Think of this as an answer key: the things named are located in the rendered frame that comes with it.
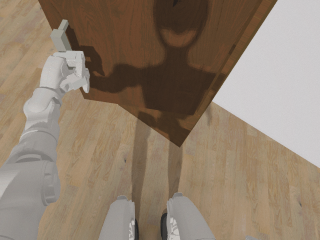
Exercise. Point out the left robot hand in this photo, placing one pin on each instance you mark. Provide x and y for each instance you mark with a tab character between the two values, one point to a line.
56	76

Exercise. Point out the handle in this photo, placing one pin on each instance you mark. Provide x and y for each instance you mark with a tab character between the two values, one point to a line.
60	39

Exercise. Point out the left robot upper arm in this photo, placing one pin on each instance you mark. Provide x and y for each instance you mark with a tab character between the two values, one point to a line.
26	189

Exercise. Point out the right robot shin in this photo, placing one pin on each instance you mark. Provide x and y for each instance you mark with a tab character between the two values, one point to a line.
172	230

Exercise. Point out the robot right thigh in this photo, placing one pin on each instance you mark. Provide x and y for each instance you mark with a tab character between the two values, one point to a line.
190	222

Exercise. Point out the cupboard door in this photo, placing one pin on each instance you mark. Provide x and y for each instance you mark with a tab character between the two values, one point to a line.
154	54

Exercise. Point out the robot left forearm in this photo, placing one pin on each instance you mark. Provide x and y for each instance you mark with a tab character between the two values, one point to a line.
40	136

